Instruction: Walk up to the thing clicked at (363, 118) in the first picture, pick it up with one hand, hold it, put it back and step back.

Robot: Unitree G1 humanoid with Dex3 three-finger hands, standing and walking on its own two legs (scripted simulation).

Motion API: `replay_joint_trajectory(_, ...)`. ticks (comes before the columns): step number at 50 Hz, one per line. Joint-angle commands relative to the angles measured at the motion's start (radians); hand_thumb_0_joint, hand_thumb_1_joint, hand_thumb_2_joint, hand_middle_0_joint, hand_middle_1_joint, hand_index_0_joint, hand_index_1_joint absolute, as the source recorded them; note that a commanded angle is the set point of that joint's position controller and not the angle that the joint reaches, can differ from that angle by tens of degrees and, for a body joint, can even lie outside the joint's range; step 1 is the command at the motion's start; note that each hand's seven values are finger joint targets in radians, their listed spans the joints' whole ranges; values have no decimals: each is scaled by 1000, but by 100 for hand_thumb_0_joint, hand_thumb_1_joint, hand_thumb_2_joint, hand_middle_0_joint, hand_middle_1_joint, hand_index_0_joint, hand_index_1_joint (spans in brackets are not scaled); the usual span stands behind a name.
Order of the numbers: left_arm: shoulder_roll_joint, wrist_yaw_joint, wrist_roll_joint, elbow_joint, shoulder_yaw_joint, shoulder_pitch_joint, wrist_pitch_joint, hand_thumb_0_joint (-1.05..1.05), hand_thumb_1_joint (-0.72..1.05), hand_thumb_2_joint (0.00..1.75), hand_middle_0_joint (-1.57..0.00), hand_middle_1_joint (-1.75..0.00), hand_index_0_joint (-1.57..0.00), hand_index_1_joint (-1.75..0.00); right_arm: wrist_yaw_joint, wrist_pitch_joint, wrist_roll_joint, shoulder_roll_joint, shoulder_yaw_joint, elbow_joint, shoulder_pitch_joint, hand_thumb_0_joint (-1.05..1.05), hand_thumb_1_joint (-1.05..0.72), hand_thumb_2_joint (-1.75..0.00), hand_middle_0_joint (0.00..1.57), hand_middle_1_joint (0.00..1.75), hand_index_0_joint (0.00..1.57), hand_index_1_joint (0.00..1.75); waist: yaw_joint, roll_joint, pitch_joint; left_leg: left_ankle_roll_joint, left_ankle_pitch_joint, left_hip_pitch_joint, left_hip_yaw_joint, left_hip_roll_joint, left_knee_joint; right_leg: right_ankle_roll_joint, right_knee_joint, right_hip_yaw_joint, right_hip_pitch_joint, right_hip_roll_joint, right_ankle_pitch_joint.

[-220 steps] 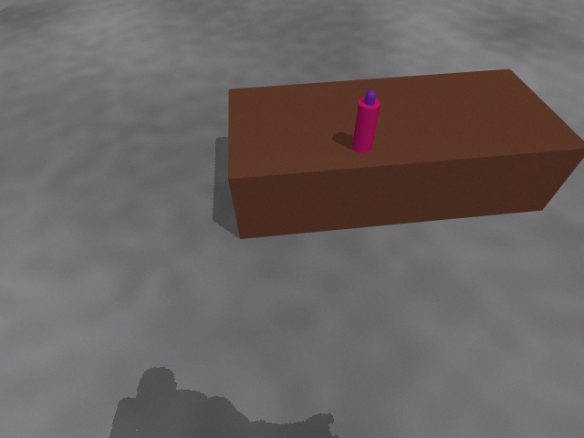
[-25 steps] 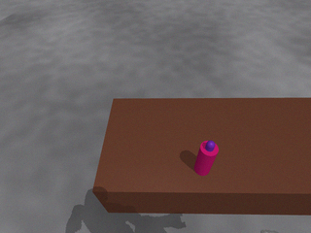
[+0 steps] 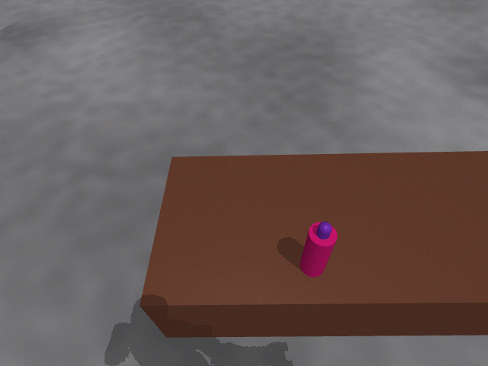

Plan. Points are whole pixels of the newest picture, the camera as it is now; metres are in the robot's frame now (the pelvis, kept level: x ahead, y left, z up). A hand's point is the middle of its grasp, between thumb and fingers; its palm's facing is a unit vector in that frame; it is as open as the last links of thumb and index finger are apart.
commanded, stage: walk up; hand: right
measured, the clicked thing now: (318, 247) +0.48 -0.19 -0.30
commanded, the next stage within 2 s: stand in 0.10 s
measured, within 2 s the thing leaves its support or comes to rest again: neither
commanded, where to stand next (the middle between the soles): +0.04 +0.03 m, yaw -1 degrees
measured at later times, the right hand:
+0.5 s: hand out of the picture +0.08 -0.26 -0.16, palm faces -0.03 +0.94 -0.33, open 7.3 cm
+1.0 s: hand out of the picture +0.06 -0.27 -0.16, palm faces -0.04 +0.94 -0.33, open 7.3 cm
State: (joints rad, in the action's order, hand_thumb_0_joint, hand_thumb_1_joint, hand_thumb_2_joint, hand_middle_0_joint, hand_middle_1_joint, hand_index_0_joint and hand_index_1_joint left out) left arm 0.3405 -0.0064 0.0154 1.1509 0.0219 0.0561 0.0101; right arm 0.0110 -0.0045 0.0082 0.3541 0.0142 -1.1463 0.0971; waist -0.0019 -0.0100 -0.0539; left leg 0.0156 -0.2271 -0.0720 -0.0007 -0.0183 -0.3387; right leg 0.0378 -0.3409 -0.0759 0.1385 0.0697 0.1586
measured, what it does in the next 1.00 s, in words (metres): stands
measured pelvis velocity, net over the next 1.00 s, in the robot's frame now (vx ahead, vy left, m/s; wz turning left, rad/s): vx -0.01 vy -0.02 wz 0.00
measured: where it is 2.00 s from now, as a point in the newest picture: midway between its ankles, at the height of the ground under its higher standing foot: outside the picture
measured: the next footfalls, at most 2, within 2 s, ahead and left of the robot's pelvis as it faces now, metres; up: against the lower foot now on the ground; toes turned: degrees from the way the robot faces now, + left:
none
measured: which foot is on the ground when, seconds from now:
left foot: down 0.00-1.00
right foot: down 0.00-1.00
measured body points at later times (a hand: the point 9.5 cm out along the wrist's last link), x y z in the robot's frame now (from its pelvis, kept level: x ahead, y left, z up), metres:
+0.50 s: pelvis +0.00 -0.01 +0.00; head +0.01 -0.01 +0.45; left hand +0.07 +0.29 -0.13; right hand +0.08 -0.31 -0.13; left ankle -0.03 +0.13 -0.75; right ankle +0.02 -0.14 -0.75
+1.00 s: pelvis -0.01 -0.02 +0.00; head +0.01 -0.02 +0.45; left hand +0.07 +0.29 -0.13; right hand +0.06 -0.32 -0.14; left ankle -0.03 +0.13 -0.75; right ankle +0.02 -0.14 -0.75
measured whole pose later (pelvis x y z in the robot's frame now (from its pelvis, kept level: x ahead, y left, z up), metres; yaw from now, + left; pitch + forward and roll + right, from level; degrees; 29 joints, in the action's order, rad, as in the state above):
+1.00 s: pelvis -0.01 -0.02 +0.00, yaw +0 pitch -2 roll +0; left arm 0.35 -0.01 0.01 1.14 0.00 0.10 0.00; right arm 0.01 0.01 0.01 0.35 0.00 -1.13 0.12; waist 0.00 -0.01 -0.06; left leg 0.04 -0.21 -0.07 0.00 -0.04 -0.31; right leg 0.01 -0.34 -0.08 0.15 0.04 0.15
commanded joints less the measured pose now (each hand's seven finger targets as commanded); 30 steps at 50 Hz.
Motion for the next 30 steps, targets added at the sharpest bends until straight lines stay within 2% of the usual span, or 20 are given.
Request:
replay_joint_trajectory(1,221,15,-3,-67,39,-53,24,0,90,90,-20,-30,-20,-30,-13,20,-3,204,34,64,-40,0,-90,-90,20,30,20,30,9,8,84,-29,204,-64,-67,-98,60,-39,33,76,-84,81,-142)
replay_joint_trajectory(4,222,14,-2,-70,39,-62,22,0,90,90,-20,-30,-20,-30,-15,20,-1,213,38,65,-34,0,-90,-90,20,30,20,30,4,7,91,-30,193,-73,-67,-100,67,-40,27,74,-97,81,-147)
replay_joint_trajectory(5,219,15,-10,-60,31,-42,18,0,90,90,-20,-30,-20,-30,-16,28,0,203,30,72,-55,0,-90,-90,20,30,20,30,7,18,83,-21,241,-52,-86,-121,92,-43,27,74,-77,80,-148)
replay_joint_trajectory(8,211,12,-10,-65,28,-33,17,0,90,90,-20,-30,-20,-30,-19,34,2,219,34,69,-49,0,-90,-90,20,30,20,30,6,-1,104,-18,278,-24,-78,-127,81,-46,29,78,-83,84,-160)
replay_joint_trajectory(11,214,10,-8,-69,24,-36,19,0,90,90,-20,-30,-20,-30,-19,34,1,216,31,71,-42,0,-90,-90,20,30,20,30,-1,-11,105,-18,254,-44,-69,-121,82,-45,36,82,-100,87,-173)
replay_joint_trajectory(15,224,11,-8,-67,22,-29,19,0,90,90,-20,-30,-20,-30,-17,32,1,208,29,70,-44,0,-90,-90,20,30,20,30,0,8,97,-15,230,-33,-71,-122,89,-47,43,85,-83,86,-148)
replay_joint_trajectory(18,224,9,-9,-65,20,-27,20,0,90,90,-20,-30,-20,-30,-16,31,0,206,25,69,-44,0,-90,-90,20,30,20,30,-1,1,84,-17,176,-54,-68,-116,93,-44,54,88,-87,87,-121)
replay_joint_trajectory(30,231,9,-7,-65,19,-11,21,0,90,90,-20,-30,-20,-30,-15,30,1,205,24,70,-32,0,-90,-90,20,30,20,30,-2,11,91,-17,175,-40,-68,-117,84,-49,58,91,-72,88,-132)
